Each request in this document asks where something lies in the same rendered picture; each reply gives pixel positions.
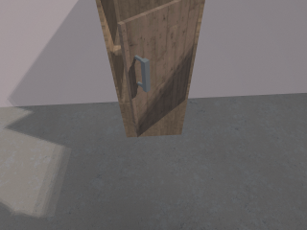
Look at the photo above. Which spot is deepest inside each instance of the cupboard door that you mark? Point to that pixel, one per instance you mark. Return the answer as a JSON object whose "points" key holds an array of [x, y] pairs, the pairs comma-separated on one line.
{"points": [[166, 37]]}

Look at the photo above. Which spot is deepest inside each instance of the handle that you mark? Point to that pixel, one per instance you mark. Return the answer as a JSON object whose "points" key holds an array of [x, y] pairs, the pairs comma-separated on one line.
{"points": [[145, 73]]}

